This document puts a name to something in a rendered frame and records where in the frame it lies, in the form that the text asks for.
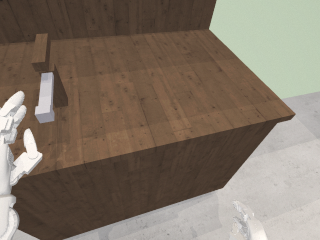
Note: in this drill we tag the counter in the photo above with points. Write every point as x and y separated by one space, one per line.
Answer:
150 108

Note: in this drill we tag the tap lever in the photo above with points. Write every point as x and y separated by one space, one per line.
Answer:
44 111

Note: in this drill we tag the right robot hand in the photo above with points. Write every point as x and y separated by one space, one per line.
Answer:
251 230

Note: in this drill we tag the left robot hand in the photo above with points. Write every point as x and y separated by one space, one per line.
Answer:
11 114

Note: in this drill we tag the robot left forearm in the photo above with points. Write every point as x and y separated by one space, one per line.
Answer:
9 218

